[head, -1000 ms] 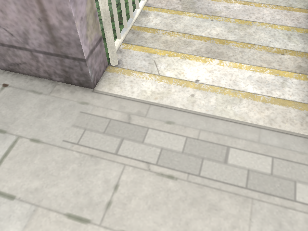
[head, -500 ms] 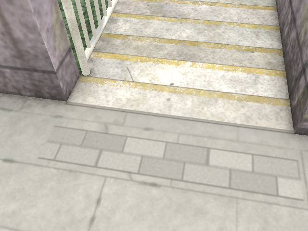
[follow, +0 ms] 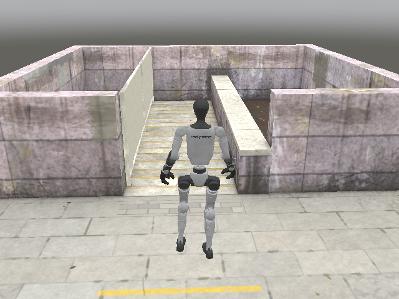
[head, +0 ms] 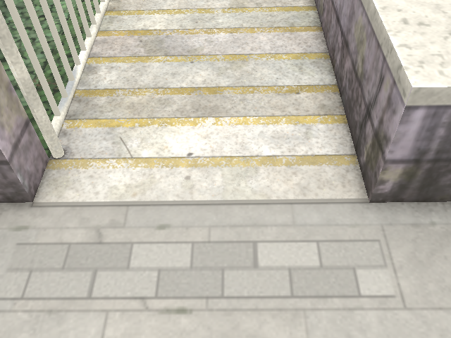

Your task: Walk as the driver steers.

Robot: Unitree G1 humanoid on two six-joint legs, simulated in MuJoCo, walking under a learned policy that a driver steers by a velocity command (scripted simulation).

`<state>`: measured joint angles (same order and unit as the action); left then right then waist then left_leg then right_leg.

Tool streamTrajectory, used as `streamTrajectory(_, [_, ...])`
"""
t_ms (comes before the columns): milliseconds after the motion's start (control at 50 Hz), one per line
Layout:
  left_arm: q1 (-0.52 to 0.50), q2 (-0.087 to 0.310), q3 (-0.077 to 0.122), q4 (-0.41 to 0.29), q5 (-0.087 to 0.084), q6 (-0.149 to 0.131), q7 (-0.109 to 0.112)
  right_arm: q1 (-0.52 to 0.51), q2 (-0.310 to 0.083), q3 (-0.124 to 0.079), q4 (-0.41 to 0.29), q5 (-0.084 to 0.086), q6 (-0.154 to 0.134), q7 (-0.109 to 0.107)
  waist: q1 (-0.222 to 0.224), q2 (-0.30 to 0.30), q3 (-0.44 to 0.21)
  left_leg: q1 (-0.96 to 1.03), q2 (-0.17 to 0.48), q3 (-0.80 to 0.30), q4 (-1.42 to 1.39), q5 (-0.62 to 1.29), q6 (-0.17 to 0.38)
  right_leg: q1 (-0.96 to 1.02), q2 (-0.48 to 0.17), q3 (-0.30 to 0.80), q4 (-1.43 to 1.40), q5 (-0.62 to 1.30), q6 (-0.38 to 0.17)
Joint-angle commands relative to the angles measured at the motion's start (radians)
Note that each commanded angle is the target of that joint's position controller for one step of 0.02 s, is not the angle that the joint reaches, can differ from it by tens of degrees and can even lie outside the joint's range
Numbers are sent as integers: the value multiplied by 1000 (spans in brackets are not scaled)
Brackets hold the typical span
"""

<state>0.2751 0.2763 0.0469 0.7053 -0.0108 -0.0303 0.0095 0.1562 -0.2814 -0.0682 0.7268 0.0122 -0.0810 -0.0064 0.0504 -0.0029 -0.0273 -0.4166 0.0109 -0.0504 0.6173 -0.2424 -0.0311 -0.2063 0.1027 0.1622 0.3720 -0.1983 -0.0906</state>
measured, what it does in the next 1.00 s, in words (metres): walks ahead: left foot, then right foot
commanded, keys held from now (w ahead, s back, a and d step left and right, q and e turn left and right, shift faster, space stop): w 0.44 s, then w+q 0.56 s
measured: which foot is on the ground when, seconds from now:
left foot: up 0.00-0.10, down 0.12-0.60, up 0.62-1.00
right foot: down 0.00-0.12, up 0.14-0.56, down 0.58-1.00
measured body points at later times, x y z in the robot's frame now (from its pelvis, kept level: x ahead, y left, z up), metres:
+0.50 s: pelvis +0.20 +0.03 -0.01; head +0.24 +0.04 +0.44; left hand +0.44 +0.24 -0.09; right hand +0.16 -0.25 -0.13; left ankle +0.06 +0.15 -0.75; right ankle +0.37 -0.12 -0.71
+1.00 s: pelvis +0.47 +0.01 -0.01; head +0.49 +0.03 +0.44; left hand +0.44 +0.30 -0.14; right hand +0.72 -0.18 -0.10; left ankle +0.61 +0.19 -0.70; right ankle +0.38 -0.11 -0.75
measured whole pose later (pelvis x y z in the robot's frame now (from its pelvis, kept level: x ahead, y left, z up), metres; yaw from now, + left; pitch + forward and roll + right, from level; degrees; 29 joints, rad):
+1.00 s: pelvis +0.47 +0.01 -0.01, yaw +13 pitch +1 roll -3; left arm 0.31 0.29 0.07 0.84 0.00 -0.09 -0.01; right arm 0.14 -0.28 -0.05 0.67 0.02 -0.03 0.04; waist 0.08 0.04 0.03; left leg -0.67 0.11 -0.01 0.72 0.00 0.03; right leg 0.06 0.02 -0.24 0.23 -0.31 0.00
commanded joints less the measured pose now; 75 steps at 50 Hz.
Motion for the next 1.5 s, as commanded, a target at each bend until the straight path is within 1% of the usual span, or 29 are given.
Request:
streamTrajectory(20, [14,175,44,-52,-4,-15,-8,-111,-77,-11,-104,10,-43,13,23,-123,38,-25,-3,18,-72,-7,36,20,-281,307,-155,-279,-157])
streamTrajectory(100, [-5,117,21,-60,-2,-12,-17,39,-86,-18,-67,5,-55,10,-70,-92,0,279,9,27,-198,47,85,-108,-206,262,-36,-256,-93])
streamTrajectory(120, [-32,65,5,-72,3,-18,-19,155,-119,-26,-48,-2,-55,1,-121,-36,-36,429,111,-83,-221,-13,124,-220,-156,188,121,-247,-47])
streamTrajectory(140, [-9,9,-11,-95,-3,-34,-18,237,-206,-45,-30,-15,-49,-3,-111,175,-56,589,267,-365,-318,-191,223,-435,-26,-5,401,-274,15])
streamTrajectory(160, [-55,97,9,-124,-18,-51,-12,300,-230,-61,-7,-12,-44,9,-139,251,12,577,398,-625,-401,-354,326,-640,-40,-60,608,-390,41])
streamTrajectory(180, [-62,149,25,-114,-24,-60,-15,279,-170,-42,-14,-1,-46,12,-127,158,73,548,380,-599,-404,-401,323,-704,-99,-32,712,-326,40])
streamTrajectory(260, [-92,101,21,-99,3,-61,-34,181,-110,-12,-44,-12,-34,18,-82,100,92,423,235,-310,-453,-51,249,-646,-184,-86,692,-61,64])
streamTrajectory(380, [-239,19,-9,-128,5,-66,-42,240,-132,-8,6,1,-18,7,-125,101,90,328,147,-73,-462,305,217,-477,-157,-173,349,201,106])
streamTrajectory(500, [-340,63,5,-168,-11,-81,-69,301,-166,-12,50,18,1,1,-118,112,117,409,227,-125,-410,355,200,-368,-122,-152,155,194,57])
streamTrajectory(560, [-117,142,47,-117,-6,-84,-52,271,-190,-16,47,11,18,-5,22,118,-38,392,177,-86,-135,703,154,-12,-75,-190,103,146,-4])
streamTrajectory(580, [72,201,66,-85,5,-79,-35,256,-151,1,20,-7,15,-7,106,90,-186,200,130,-69,123,526,118,313,-207,-76,159,158,-58])
streamTrajectory(600, [171,305,90,-63,31,-71,-28,399,-6,43,-7,-2,1,-3,56,-208,-389,-189,-25,-8,533,-59,47,710,-506,379,119,-15,-203])
streamTrajectory(620, [180,207,67,-60,26,-65,-30,395,-76,28,19,25,-13,0,77,-252,-444,-271,-29,-123,675,-310,45,662,-542,581,-30,-154,-218])
streamTrajectory(640, [110,151,48,-55,15,-61,-24,279,-152,2,-7,50,-12,1,71,-185,-232,-351,22,-102,717,-251,47,510,-501,408,-55,-173,-166])
streamTrajectory(680, [-7,96,30,-46,13,-62,-25,179,-132,2,-31,23,-3,-3,11,-78,-51,-305,94,-55,640,-121,47,227,-417,182,-112,-34,-126])
streamTrajectory(780, [-102,93,42,-1,21,-100,-32,203,-62,1,-31,15,56,-6,-82,-74,56,-224,140,-66,555,2,27,-6,-371,-76,-250,161,-126])
streamTrajectory(900, [-60,142,55,45,19,-92,-16,15,-41,12,-90,9,34,28,-22,-28,101,-254,119,-5,213,300,38,76,-337,-271,-250,257,-91])
streamTrajectory(1000, [20,195,70,84,-7,-56,-11,-123,-47,14,-171,13,33,61,27,-23,139,-298,98,65,53,216,82,257,-395,-314,-197,312,-67])
streamTrajectory(1060, [8,235,81,83,-18,-32,-3,-66,-94,-11,-190,9,42,65,-33,-73,61,-151,9,146,30,62,137,317,-394,-360,-8,737,-32])
streamTrajectory(1100, [-4,217,71,73,-19,-20,6,224,-191,-69,-122,13,51,47,-193,-48,-100,271,-82,160,-46,104,204,171,-331,-406,398,806,22])
streamTrajectory(1120, [39,123,40,39,15,-30,6,321,-296,-99,-103,16,60,25,-188,149,-184,593,127,-191,-71,91,297,-173,-246,-407,754,254,77])
streamTrajectory(1140, [63,62,12,-8,17,-66,-7,268,-334,-91,-146,13,44,31,-107,280,-332,793,322,-768,-262,-88,475,-478,-49,-191,1033,-396,113])
streamTrajectory(1160, [-54,166,35,-26,-18,-95,-22,267,-239,-64,-154,7,29,42,-175,134,-309,781,318,-731,-330,-125,419,-586,-107,-55,1063,-341,94])
streamTrajectory(1180, [-103,163,31,-46,-36,-108,-27,242,-202,-53,-145,2,19,43,-155,106,-175,658,286,-581,-327,-66,378,-613,-144,-72,1005,-259,72])
streamTrajectory(1200, [-104,144,27,-39,-17,-112,-18,176,-177,-45,-149,4,15,43,-103,10,-91,505,238,-464,-323,47,343,-568,-188,-76,907,-188,70])
streamTrajectory(1240, [-68,153,36,-23,11,-92,-14,89,-136,-28,-170,-10,15,27,-38,36,-43,323,187,-344,-356,210,319,-440,-233,-74,792,-117,88])
streamTrajectory(1320, [-49,109,24,0,26,-58,-15,104,-151,-23,-125,-16,3,14,-30,43,-18,224,162,-187,-410,393,317,-412,-239,-117,653,13,146])
streamTrajectory(1420, [-212,78,3,-29,7,-63,-31,147,-160,-14,-75,-23,-3,7,-109,65,46,273,134,-53,-444,305,245,-431,-214,-144,352,322,128])
streamTrajectory(1500, [-294,84,-1,-60,-10,-67,-57,189,-179,-19,-26,-20,-5,15,-148,72,97,376,188,-28,-455,277,232,-456,-184,-152,233,335,88])
Keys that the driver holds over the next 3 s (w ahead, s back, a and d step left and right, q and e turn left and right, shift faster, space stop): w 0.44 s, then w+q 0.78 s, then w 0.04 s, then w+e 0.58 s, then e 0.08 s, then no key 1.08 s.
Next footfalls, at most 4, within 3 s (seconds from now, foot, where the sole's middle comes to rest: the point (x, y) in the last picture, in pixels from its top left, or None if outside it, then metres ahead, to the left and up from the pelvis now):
0.12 left None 0.10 0.15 -0.79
0.58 right None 0.42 -0.11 -0.79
1.10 left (193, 286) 0.67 0.19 -0.79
1.66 right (227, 195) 1.04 0.10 -0.79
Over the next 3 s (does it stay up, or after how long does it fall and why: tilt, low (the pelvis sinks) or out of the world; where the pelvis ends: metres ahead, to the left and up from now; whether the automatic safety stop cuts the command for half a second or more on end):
stays up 1.20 0.19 -0.02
